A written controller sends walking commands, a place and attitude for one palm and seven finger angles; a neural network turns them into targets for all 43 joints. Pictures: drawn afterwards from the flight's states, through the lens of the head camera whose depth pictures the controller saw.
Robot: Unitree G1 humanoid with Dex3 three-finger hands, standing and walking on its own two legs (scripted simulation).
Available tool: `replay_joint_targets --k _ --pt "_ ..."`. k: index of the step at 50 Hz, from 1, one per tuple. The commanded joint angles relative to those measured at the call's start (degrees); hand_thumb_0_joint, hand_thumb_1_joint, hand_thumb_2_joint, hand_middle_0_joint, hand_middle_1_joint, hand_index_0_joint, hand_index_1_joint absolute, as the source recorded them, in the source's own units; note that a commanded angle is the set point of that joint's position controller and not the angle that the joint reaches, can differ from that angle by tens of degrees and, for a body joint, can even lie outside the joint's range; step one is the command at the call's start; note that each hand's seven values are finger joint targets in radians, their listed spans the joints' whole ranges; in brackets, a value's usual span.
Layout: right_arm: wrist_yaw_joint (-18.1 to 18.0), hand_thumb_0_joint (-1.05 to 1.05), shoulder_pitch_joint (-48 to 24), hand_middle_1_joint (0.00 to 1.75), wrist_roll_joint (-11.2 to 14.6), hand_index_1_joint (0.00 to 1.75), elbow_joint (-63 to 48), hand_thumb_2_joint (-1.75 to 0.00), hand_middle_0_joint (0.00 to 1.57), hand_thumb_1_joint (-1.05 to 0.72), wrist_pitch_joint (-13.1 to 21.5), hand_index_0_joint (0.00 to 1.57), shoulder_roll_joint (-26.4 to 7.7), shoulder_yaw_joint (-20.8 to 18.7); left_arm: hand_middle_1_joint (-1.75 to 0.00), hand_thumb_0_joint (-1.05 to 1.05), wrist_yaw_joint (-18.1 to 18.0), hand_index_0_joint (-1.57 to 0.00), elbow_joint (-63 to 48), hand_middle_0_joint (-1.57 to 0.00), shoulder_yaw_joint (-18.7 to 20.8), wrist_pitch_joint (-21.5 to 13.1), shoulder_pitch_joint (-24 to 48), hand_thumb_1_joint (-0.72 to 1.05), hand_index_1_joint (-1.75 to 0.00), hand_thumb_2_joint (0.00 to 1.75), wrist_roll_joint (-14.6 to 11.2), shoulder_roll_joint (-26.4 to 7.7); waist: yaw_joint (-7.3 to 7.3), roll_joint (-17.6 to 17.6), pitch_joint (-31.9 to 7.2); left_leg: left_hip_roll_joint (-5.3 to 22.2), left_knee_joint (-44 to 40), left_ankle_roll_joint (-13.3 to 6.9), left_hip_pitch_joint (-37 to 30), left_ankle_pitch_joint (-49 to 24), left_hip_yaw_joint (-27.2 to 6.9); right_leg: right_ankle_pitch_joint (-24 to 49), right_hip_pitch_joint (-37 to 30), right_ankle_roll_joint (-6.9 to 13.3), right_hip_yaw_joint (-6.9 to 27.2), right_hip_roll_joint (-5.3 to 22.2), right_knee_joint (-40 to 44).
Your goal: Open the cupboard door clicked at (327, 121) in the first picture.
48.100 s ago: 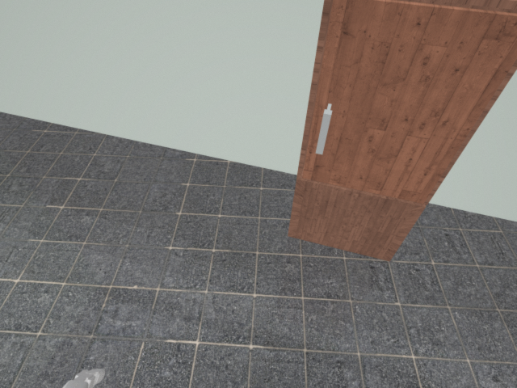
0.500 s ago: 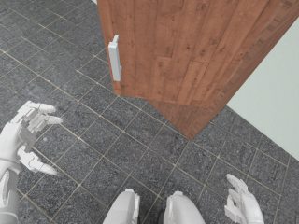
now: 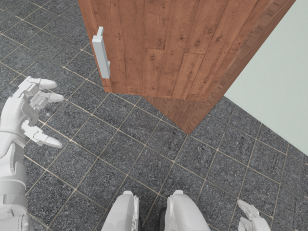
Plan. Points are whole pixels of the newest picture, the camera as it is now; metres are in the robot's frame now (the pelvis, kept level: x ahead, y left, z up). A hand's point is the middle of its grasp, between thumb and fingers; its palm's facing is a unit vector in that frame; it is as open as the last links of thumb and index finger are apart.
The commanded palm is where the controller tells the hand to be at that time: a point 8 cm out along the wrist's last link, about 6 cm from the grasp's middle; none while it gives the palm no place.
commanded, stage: move the hooked fingers beside the handle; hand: left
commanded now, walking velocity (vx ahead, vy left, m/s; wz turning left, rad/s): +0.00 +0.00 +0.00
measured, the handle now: (103, 54) +0.58 +0.17 +0.02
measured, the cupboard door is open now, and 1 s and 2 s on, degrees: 39 39 39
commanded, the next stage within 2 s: slide the fingers in behind the handle in 1.74 s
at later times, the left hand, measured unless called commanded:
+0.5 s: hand (66, 86) +0.46 +0.25 +0.02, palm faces -0.05 -1.00 -0.01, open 14.0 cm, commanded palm +0.46 +0.29 +0.03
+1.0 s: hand (81, 63) +0.54 +0.23 +0.02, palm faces -0.01 -1.00 -0.03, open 14.0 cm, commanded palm +0.53 +0.25 +0.02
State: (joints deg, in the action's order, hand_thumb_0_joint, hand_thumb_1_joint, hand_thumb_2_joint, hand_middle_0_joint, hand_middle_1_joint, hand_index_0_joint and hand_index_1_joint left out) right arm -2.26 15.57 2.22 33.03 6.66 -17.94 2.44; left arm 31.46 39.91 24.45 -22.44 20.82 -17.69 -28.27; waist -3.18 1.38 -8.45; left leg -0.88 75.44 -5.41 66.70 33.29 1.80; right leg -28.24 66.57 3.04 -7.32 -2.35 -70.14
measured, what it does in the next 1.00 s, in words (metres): stands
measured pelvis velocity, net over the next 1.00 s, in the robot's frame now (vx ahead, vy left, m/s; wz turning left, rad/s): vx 0.00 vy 0.00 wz -0.04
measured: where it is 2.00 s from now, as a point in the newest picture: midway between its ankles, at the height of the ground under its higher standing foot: outside the picture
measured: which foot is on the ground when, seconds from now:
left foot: down 0.00-1.00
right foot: down 0.00-1.00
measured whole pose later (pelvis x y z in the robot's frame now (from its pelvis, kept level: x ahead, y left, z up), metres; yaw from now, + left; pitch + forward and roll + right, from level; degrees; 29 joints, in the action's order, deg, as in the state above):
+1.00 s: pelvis +0.00 +0.00 -0.02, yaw -2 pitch +32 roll -7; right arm 0.0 19.2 -1.1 33.8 -4.8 -17.2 5.2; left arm 20.4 69.3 27.0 -25.2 57.3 -4.1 -39.2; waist -12.7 2.7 -7.0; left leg 0.2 81.0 -5.9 78.3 34.6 0.9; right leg -28.4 77.4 2.8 -8.5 -3.2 -73.7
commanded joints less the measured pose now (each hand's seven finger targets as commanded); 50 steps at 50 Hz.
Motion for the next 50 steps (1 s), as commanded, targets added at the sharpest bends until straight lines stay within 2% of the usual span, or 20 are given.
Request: replay_joint_targets --k 1,4,5,8,9,10,12,15,16,17,22,26,27,31,34,38,41,42,46,50 --pt "-0.47 0.0 5.25 0.3 0.06 0.3 -4.42 -0.9 0.2 -0.9 1.19 0.2 -10.35 -4.61 -1.2 0.0 -1.45 -0.3 -9.23 -0.3 4.74 -4.07 18.45 -0.5 -1.2 0.3 -0.33 -16.61 -0.38 6.41 -27.07 2.25 -11.17 5.7 -21.89 -26.69 -8.99 11.25 -10.4 -0.84 5.07 0.21 6.54" --pt "-0.22 0.0 5.53 0.3 -0.09 0.3 -4.43 -0.9 0.2 -0.9 0.16 0.2 -10.12 -4.61 -1.2 0.0 -3.14 -0.3 -6.68 -0.3 4.48 -4.13 18.55 -0.5 -1.2 0.3 0.83 -16.0 -0.48 5.51 -26.54 2.22 -11.56 5.75 -21.41 -26.15 -9.04 11.12 -10.5 -1.0 4.9 0.43 6.57" --pt "-0.13 0.0 5.59 0.3 -0.15 0.3 -4.65 -0.9 0.2 -0.9 -0.04 0.2 -10.03 -4.31 -1.2 0.0 -3.38 -0.3 -6.16 -0.3 3.75 -4.39 20.7 -0.5 -1.2 0.3 0.99 -15.8 -0.58 7.3 -26.41 2.07 -11.26 5.87 -21.12 -26.45 -8.82 11.01 -9.9 -0.72 4.96 0.21 6.21" --pt "-0.03 0.0 6.1 0.3 -0.28 0.3 -3.78 -0.9 0.2 -0.9 -1.26 0.2 -10.05 -4.03 -1.2 0.0 -4.51 -0.3 -1.03 -0.3 3.36 -4.51 25.26 -0.5 -1.2 0.3 2.78 -16.23 -2.11 4.29 -24.15 2.08 -10.83 4.93 -17.62 -21.66 -8.65 9.27 -9.33 -1.1 5.17 0.17 6.4" --pt "-0.04 0.0 6.24 0.3 -0.41 0.3 -3.59 -0.9 0.2 -0.9 -1.57 0.2 -10.25 -4.01 -1.2 0.0 -4.89 -0.3 0.1 -0.3 4.38 -4.87 26.35 -0.5 -1.2 0.3 3.23 -17.6 -1.77 5.1 -24.06 2.06 -10.87 5.0 -17.37 -20.95 -8.76 8.65 -9.01 -0.97 5.18 0.2 6.2" --pt "-0.07 0.0 6.41 0.3 -0.39 0.3 -3.79 -0.9 0.2 -0.9 -1.66 0.2 -10.09 -3.91 -1.2 0.0 -4.63 -0.3 0.03 -0.3 2.56 -5.38 29.11 -0.5 -1.2 0.3 3.3 -16.14 -2.61 6.5 -24.26 2.15 -10.64 5.31 -18.83 -22.32 -9.16 8.95 -7.5 -0.74 4.79 0.01 5.7" --pt "0.09 0.0 7.12 0.3 -0.63 0.3 -3.22 -0.9 0.2 -0.9 -2.25 0.2 -10.53 -4.11 -1.2 0.0 -4.67 -0.3 0.8 -0.3 3.41 -6.18 30.54 -0.5 -1.2 0.3 3.89 -17.52 -2.04 8.52 -26.85 2.48 -10.8 6.08 -22.16 -24.63 -10.11 9.39 -6.46 -0.72 4.71 0.06 5.46" --pt "0.31 0.0 8.05 0.3 -0.77 0.3 -2.92 -0.9 0.2 -0.9 -2.96 0.2 -10.57 -4.28 -1.2 0.0 -4.18 -0.3 0.42 -0.3 0.72 -6.97 34.13 -0.5 -1.2 0.3 3.89 -15.36 -3.05 10.3 -29.91 2.98 -10.14 6.93 -26.91 -30.94 -11.66 10.83 -3.94 -0.67 4.21 -0.03 4.74" --pt "0.35 0.0 8.65 0.3 -0.9 0.3 -2.2 -0.9 0.2 -0.9 -3.44 0.2 -10.89 -4.43 -1.2 0.0 -4.24 -0.3 0.69 -0.3 1.79 -7.07 34.69 -0.5 -1.2 0.3 4.4 -17.06 -2.91 10.2 -31.45 3.41 -9.94 7.3 -28.65 -33.11 -12.04 11.46 -3.67 -0.82 4.13 -0.04 4.79" --pt "0.5 0.0 8.78 0.3 -0.8 0.3 -2.09 -0.9 0.2 -0.9 -3.92 0.2 -10.68 -4.41 -1.2 0.0 -4.23 -0.3 2.85 -0.3 0.62 -6.56 33.91 -0.5 -1.2 0.3 4.41 -15.29 -3.35 9.56 -30.61 3.31 -10.04 7.24 -27.99 -32.59 -12.2 11.31 -3.36 -0.98 4.13 -0.01 5.11" --pt "0.44 0.0 9.65 0.3 -0.99 0.3 -1.29 -0.9 0.2 -0.9 -5.75 0.2 -10.81 -4.07 -1.2 0.0 -6.21 -0.3 8.14 -0.3 0.87 -5.68 39.79 -0.5 -1.2 0.3 5.79 -16.01 -4.97 7.79 -27.61 3.25 -9.9 6.78 -24.54 -28.78 -12.52 10.22 -1.69 -1.2 3.76 0.16 4.69" --pt "0.52 0.0 10.51 0.3 -1.5 0.3 -1.44 -0.9 0.2 -0.9 -6.85 0.2 -10.85 -3.45 -1.2 0.0 -8.13 -0.3 9.65 -0.3 3.93 -6.93 43.65 -0.5 -1.2 0.3 7.36 -21.04 -4.82 8.6 -29.35 2.81 -8.96 6.42 -22.37 -28.45 -11.61 10.78 -3.44 -1.02 4.15 -0.13 4.05" --pt "0.65 0.0 10.45 0.3 -1.64 0.3 -1.32 -0.9 0.2 -0.9 -7.07 0.2 -10.63 -3.37 -1.2 0.0 -8.31 -0.3 8.95 -0.3 2.89 -7.51 45.81 -0.5 -1.2 0.3 7.72 -20.55 -5.23 10.86 -30.22 2.86 -8.71 6.74 -23.61 -29.36 -11.94 10.93 -2.65 -0.97 4.19 -0.07 3.82" --pt "1.03 0.0 11.68 0.3 -2.14 0.3 -0.65 -0.9 0.2 -0.9 -8.16 0.2 -10.88 -3.32 -1.2 0.0 -8.56 -0.3 9.45 -0.3 2.21 -8.73 48.99 -0.5 -1.2 0.3 8.5 -20.56 -6.38 11.86 -32.3 3.74 -8.02 7.24 -27.12 -33.18 -13.71 11.51 -0.33 -1.11 3.91 -0.3 3.47" --pt "1.15 0.0 12.26 0.3 -2.13 0.3 -0.16 -0.9 0.2 -0.9 -9.25 0.2 -11.0 -3.23 -1.2 0.0 -8.59 -0.3 13.67 -0.3 1.1 -7.26 49.67 -0.5 -1.2 0.3 8.84 -19.15 -7.68 11.03 -30.02 3.81 -7.74 6.85 -25.1 -31.07 -13.75 11.15 0.71 -1.27 3.73 -0.21 3.7" --pt "1.2 0.0 13.34 0.3 -2.31 0.3 -0.54 -0.9 0.2 -0.9 -10.29 0.2 -11.22 -2.73 -1.2 0.0 -9.22 -0.3 15.95 -0.3 2.24 -5.78 51.4 -0.5 -1.2 0.3 9.73 -21.53 -7.85 10.86 -30.85 3.43 -7.16 6.29 -22.34 -30.36 -13.07 11.69 -0.71 -1.22 3.87 -0.34 3.47" --pt "1.39 0.0 14.1 0.3 -2.67 0.3 -0.3 -0.9 0.2 -0.9 -10.72 0.2 -11.16 -2.39 -1.2 0.0 -10.18 -0.3 16.69 -0.3 1.87 -5.93 55.85 -0.5 -1.2 0.3 10.7 -22.16 -9.34 10.97 -30.06 3.52 -6.27 5.95 -21.32 -28.93 -13.0 11.32 0.74 -1.27 3.93 -0.61 3.29" --pt "1.3 0.0 14.26 0.3 -2.75 0.3 -0.48 -0.9 0.2 -0.9 -10.79 0.2 -11.5 -2.31 -1.2 0.0 -10.67 -0.3 17.72 -0.3 4.16 -5.9 55.22 -0.5 -1.2 0.3 10.99 -25.25 -8.86 10.7 -29.87 3.31 -5.99 5.81 -19.38 -28.08 -12.53 11.39 -0.36 -1.14 4.12 -0.68 3.14" --pt "1.61 0.0 15.12 0.3 -3.19 0.3 -0.42 -0.9 0.2 -0.9 -11.05 0.2 -11.26 -1.78 -1.2 0.0 -11.28 -0.3 15.0 -0.3 3.82 -7.13 62.11 -0.5 -1.2 0.3 12.24 -27.4 -10.03 14.05 -34.32 3.21 -4.21 5.44 -19.62 -29.87 -12.01 12.93 -1.3 -1.06 4.57 -0.91 2.3" --pt "2.04 0.0 16.03 0.3 -3.37 0.3 -1.0 -0.9 0.2 -0.9 -11.63 0.2 -11.44 -1.62 -1.2 0.0 -10.59 -0.3 18.38 -0.3 5.52 -5.76 56.49 -0.5 -1.2 0.3 12.79 -29.26 -8.78 13.88 -34.81 3.27 -4.06 5.22 -19.24 -32.46 -11.84 14.77 -3.27 -0.86 4.39 -1.01 1.92"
